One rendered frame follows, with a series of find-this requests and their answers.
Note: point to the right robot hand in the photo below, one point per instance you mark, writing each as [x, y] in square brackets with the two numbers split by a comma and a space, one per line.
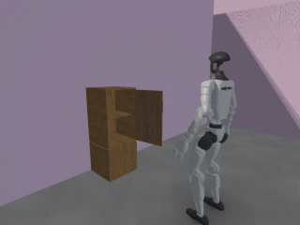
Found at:
[227, 130]

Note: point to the right robot forearm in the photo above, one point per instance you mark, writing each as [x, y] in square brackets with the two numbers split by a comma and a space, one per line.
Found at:
[227, 121]

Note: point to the left robot forearm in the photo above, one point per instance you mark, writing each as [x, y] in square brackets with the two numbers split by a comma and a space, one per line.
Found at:
[194, 126]

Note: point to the right robot shin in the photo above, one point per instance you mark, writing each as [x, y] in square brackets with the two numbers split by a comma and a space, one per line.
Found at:
[214, 184]

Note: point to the right robot upper arm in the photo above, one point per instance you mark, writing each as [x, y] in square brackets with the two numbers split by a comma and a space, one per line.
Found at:
[233, 103]

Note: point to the cupboard door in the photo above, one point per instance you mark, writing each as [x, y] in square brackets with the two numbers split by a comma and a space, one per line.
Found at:
[148, 116]

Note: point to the left robot upper arm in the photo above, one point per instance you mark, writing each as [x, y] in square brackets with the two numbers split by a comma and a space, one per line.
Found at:
[206, 92]

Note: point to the left robot hand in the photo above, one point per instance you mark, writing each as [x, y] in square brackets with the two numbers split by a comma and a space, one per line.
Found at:
[181, 146]

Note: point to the robot torso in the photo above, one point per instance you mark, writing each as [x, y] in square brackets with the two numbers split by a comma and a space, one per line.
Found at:
[219, 108]

